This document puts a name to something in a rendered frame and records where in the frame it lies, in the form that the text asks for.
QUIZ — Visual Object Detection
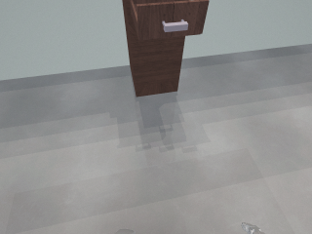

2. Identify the handle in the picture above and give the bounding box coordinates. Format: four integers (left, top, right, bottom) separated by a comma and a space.
162, 19, 188, 32

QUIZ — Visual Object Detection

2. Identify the robot right hand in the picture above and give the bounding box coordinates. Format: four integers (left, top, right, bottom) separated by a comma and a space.
242, 222, 265, 234

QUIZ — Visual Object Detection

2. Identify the drawer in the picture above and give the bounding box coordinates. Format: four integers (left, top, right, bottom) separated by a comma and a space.
130, 0, 210, 41

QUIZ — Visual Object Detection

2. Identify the cabinet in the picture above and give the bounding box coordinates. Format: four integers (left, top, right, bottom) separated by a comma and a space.
122, 0, 185, 98

